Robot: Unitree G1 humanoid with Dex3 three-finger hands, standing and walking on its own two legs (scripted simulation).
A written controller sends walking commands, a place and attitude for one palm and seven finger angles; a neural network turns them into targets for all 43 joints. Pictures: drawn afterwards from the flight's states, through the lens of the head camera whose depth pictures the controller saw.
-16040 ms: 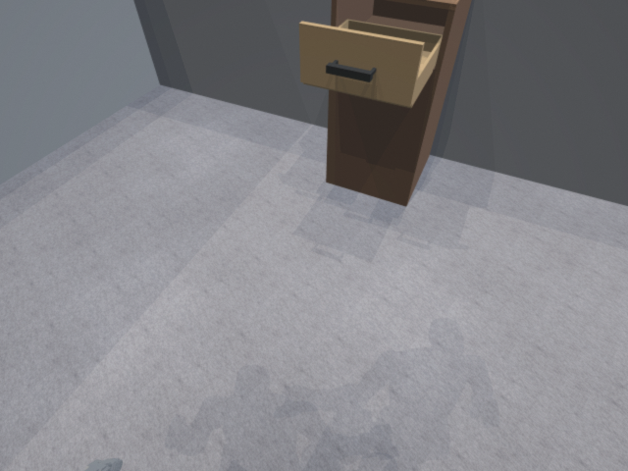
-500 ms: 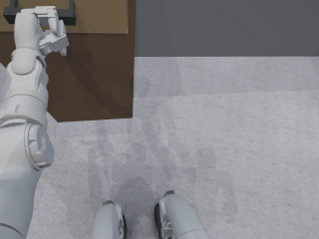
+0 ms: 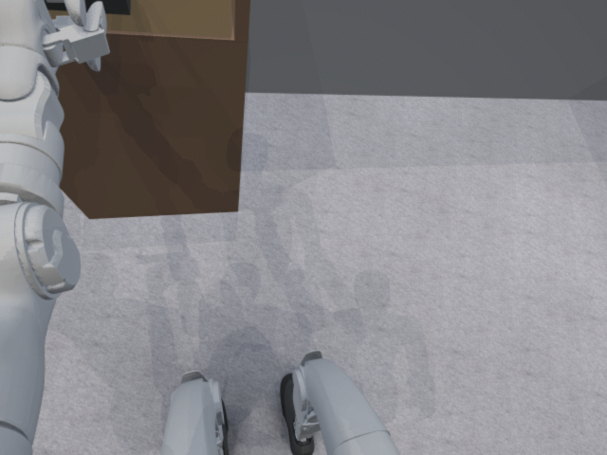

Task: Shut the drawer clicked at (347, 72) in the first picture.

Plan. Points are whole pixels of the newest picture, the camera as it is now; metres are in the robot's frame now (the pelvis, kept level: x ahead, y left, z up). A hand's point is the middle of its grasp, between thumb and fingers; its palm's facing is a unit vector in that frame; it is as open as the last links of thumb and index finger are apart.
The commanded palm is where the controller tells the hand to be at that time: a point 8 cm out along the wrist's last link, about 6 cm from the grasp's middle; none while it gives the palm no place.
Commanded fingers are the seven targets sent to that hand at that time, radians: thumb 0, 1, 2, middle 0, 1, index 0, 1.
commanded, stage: pull the fist back off the drawer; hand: left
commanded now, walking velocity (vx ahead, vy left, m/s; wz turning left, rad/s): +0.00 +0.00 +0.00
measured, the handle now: out of the picture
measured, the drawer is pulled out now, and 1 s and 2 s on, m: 0.00 0.00 0.00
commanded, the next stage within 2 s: draw the hand back to the body in 0.60 s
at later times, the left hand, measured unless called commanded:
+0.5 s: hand (103, 37) +0.58 +0.14 +0.09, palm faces -0.02 -1.00 -0.04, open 3.2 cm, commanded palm +0.55 +0.17 +0.09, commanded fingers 0.00 0.90 0.90 -1.40 -1.60 -1.40 -1.60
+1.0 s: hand (59, 79) +0.50 +0.16 +0.13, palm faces -0.01 -1.00 -0.05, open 3.3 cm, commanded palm +0.45 +0.21 +0.14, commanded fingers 0.00 0.90 0.90 -1.40 -1.60 -1.40 -1.60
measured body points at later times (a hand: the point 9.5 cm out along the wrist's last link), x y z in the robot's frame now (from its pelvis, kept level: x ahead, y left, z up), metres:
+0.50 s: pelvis +0.02 +0.00 +0.01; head +0.18 +0.02 +0.43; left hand +0.58 +0.19 +0.10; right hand -0.03 -0.24 -0.09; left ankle +0.04 +0.10 -0.63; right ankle +0.05 -0.12 -0.63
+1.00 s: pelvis +0.06 -0.01 +0.06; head +0.16 +0.00 +0.50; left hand +0.49 +0.21 +0.13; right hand +0.12 -0.26 -0.05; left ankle +0.04 +0.10 -0.63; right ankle +0.05 -0.12 -0.63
